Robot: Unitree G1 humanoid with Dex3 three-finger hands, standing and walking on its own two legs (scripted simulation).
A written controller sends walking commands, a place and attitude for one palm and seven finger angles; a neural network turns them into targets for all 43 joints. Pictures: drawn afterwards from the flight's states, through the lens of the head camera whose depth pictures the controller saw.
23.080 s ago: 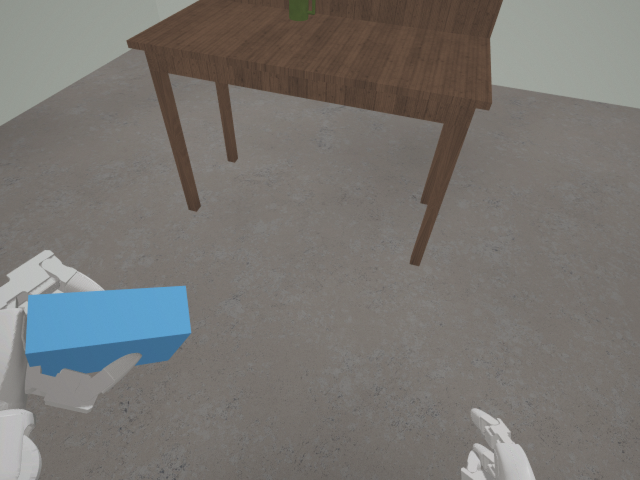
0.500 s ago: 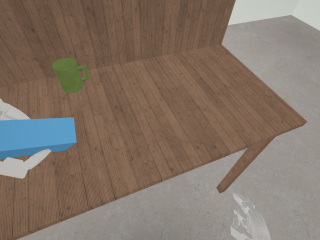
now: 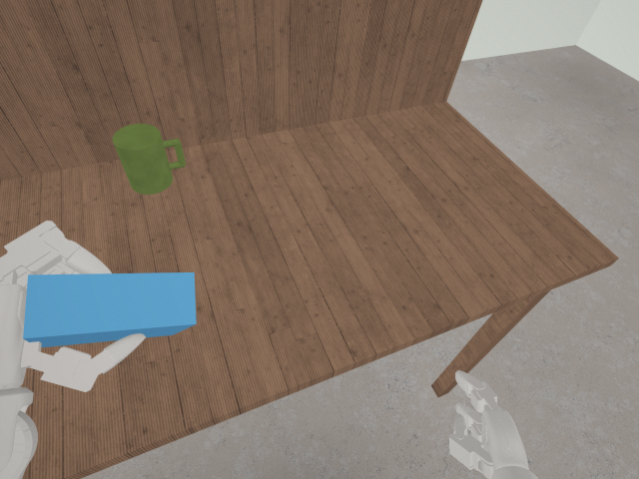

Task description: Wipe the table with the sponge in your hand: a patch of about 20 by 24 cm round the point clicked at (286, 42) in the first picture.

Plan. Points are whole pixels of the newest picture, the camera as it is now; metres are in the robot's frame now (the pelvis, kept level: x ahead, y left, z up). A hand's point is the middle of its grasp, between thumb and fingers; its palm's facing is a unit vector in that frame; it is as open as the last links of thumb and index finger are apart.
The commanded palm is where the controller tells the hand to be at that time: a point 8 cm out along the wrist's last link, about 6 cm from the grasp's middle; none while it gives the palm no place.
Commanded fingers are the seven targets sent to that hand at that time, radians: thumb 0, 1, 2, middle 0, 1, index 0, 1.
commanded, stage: come to a stop and stand still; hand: left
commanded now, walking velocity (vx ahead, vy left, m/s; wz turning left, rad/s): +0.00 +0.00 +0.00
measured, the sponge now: (138, 309) +0.24 +0.20 +0.14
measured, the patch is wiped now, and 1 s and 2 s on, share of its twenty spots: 0.00 0.00 0.00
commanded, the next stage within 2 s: look again from close up in 0.02 s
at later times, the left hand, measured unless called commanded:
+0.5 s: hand (77, 326) +0.21 +0.24 +0.15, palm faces +0.36 -0.85 -0.38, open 9.2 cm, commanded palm +0.15 +0.28 +0.17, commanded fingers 0.00 0.10 1.30 -1.20 -1.60 -1.20 -1.60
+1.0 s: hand (138, 321) +0.22 +0.19 +0.15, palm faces +0.32 -0.86 -0.39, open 9.2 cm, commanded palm +0.16 +0.23 +0.17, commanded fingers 0.00 0.10 1.30 -1.20 -1.60 -1.20 -1.60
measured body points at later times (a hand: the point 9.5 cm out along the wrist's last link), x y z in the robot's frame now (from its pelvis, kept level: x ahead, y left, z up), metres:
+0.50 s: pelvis -0.01 +0.00 +0.00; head +0.01 +0.01 +0.45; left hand +0.19 +0.29 +0.17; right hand +0.17 -0.22 -0.07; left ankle +0.01 +0.06 -0.74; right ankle +0.01 -0.13 -0.74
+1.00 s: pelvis +0.00 -0.05 +0.00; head +0.03 -0.03 +0.45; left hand +0.20 +0.24 +0.18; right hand +0.18 -0.27 -0.07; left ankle +0.01 +0.06 -0.74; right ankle +0.01 -0.13 -0.74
